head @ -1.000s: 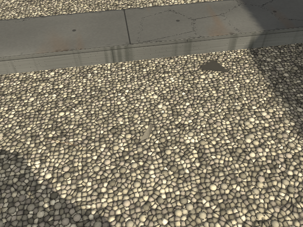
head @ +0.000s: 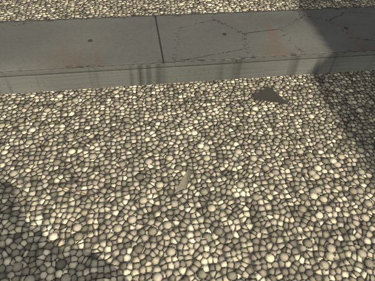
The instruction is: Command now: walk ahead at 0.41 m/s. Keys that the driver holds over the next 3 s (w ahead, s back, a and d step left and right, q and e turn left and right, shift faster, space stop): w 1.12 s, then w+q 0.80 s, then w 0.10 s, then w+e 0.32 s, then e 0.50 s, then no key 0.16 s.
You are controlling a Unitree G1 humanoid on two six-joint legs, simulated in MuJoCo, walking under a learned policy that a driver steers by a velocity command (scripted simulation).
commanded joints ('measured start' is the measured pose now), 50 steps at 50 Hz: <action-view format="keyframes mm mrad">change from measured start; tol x32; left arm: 1 -53 42 11 -62 2 -9 -15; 10 -371 10 -13 -202 -19 8 -10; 16 207 194 64 -53 11 -19 30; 50 104 16 15 -75 2 -15 7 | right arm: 1 99 -83 -4 0 4 -22 -5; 17 220 2 17 -26 33 -19 -1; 37 -498 -63 -4 -267 2 24 32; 44 85 -297 -92 -121 -47 -5 -3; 50 -132 -68 -29 -106 4 -22 6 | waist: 1 5 98 124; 17 111 -161 -259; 50 40 65 35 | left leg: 1 130 260 -265 -229 263 79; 14 148 245 -72 149 1116 53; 16 -115 161 -21 648 587 41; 17 -453 -34 -45 1024 -246 13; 18 -545 26 -142 1056 -153 37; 38 -529 76 36 220 247 2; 42 -99 2 42 84 188 86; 44 447 487 -654 10 100 303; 50 -78 273 -269 -200 262 140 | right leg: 1 -313 -45 -10 48 92 18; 14 164 103 -120 -458 176 -74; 17 734 -416 708 -694 -38 -302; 19 451 -333 557 -830 -225 -240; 41 552 -187 23 -578 1090 -73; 43 284 -124 -22 -130 716 -47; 44 -103 76 -69 283 -88 1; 50 -98 -65 60 145 34 8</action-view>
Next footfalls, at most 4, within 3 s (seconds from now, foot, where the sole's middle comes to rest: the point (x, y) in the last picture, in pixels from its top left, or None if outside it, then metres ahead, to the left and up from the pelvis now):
0.32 right None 0.33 -0.07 -0.78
0.86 left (164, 247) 0.65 0.08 -0.78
1.40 right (207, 180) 0.96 -0.09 -0.78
1.94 left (147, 145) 1.15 0.18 -0.78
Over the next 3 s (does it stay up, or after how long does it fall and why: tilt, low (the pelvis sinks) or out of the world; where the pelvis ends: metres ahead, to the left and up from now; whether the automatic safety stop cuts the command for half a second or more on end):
stays up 1.39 0.23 0.00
